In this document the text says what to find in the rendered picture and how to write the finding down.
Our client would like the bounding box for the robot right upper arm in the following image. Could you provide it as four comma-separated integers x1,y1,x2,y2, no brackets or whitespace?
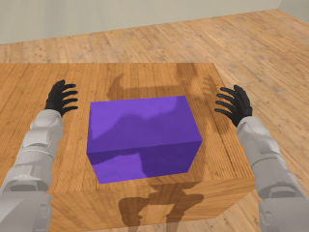
258,197,309,232

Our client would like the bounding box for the pedestal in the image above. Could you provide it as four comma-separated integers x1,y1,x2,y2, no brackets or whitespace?
0,62,256,232

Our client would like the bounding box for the carton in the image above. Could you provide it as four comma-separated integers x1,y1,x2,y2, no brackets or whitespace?
86,96,203,185

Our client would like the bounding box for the robot left hand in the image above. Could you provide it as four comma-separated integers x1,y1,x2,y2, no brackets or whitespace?
44,79,78,117

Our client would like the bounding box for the robot right hand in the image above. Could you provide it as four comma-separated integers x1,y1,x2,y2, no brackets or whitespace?
214,84,253,128

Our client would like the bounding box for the robot left upper arm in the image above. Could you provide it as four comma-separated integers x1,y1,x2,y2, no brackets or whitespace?
0,190,52,232

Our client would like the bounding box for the left robot forearm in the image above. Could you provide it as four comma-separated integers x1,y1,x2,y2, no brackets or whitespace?
0,109,64,195

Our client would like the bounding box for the right robot forearm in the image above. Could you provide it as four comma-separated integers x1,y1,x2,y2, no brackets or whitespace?
236,116,309,203

